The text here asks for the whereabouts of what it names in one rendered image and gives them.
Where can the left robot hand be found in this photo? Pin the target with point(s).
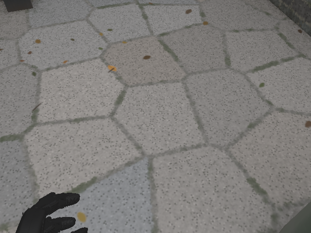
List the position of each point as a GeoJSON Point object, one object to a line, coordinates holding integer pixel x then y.
{"type": "Point", "coordinates": [35, 220]}

